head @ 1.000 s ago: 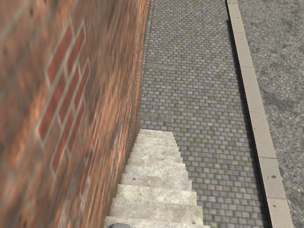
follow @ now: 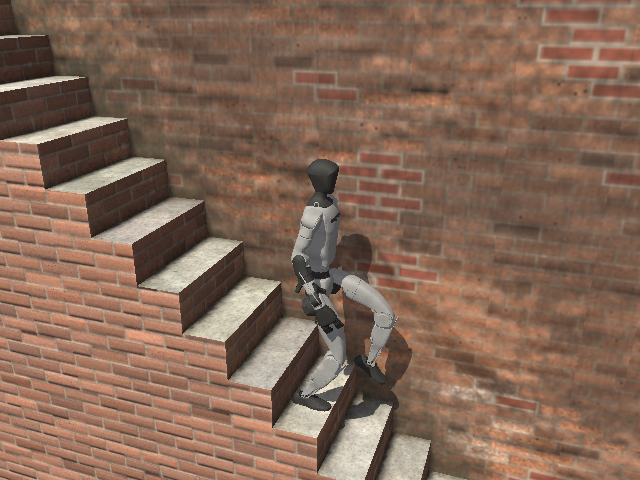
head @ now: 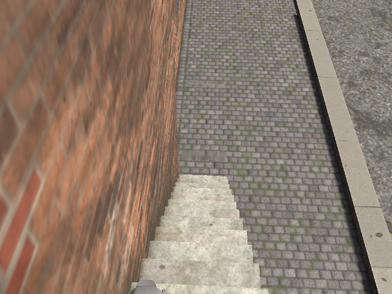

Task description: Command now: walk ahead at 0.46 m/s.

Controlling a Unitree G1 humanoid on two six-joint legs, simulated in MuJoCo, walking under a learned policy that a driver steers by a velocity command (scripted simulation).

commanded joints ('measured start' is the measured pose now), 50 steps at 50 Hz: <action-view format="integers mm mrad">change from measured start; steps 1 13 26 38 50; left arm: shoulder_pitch -177 -168 -369 -310 -359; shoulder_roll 158 179 207 51 81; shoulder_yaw -14 65 58 46 60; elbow -139 -351 -319 -304 -274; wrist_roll -4 -69 -99 -27 -49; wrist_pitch -27 69 56 159 183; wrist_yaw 16 -124 -85 -68 -55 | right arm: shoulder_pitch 48 366 -85 -28 -46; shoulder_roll -65 -300 -180 -163 -166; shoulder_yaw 7 -69 -16 -31 -12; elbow -5 89 31 163 250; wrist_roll -41 20 98 219 182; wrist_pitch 2 -46 -63 82 95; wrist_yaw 6 -21 6 -212 -209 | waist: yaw -95 -86 -27 -12 -26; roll -74 102 -143 -29 15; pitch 34 -269 -99 -236 32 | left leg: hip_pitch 476 1646 681 911 832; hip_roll -31 299 -8 63 101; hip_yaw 43 -129 26 111 73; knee -185 -616 -552 -570 -829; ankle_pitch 244 773 -66 -229 -468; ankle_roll -15 386 -24 -49 -58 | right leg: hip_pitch -433 -898 96 272 229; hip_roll -167 -13 -201 -227 -166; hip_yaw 216 48 111 243 205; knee -154 1343 -145 -288 -524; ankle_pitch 149 -331 779 1065 545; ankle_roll -143 144 174 34 51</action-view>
